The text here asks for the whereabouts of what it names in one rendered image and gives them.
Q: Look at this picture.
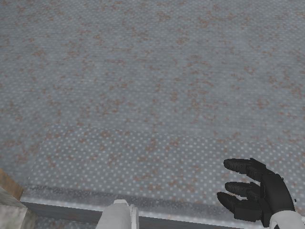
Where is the robot left thigh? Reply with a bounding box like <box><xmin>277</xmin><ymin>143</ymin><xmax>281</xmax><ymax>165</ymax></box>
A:
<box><xmin>95</xmin><ymin>202</ymin><xmax>139</xmax><ymax>229</ymax></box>

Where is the robot left shin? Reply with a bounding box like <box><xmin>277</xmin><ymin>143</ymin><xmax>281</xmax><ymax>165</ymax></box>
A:
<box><xmin>102</xmin><ymin>199</ymin><xmax>129</xmax><ymax>213</ymax></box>

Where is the right robot forearm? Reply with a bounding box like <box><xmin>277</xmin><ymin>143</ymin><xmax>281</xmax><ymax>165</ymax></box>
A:
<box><xmin>269</xmin><ymin>210</ymin><xmax>305</xmax><ymax>229</ymax></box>

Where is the right robot hand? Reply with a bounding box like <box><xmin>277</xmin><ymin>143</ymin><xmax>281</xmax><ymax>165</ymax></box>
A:
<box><xmin>217</xmin><ymin>157</ymin><xmax>296</xmax><ymax>228</ymax></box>

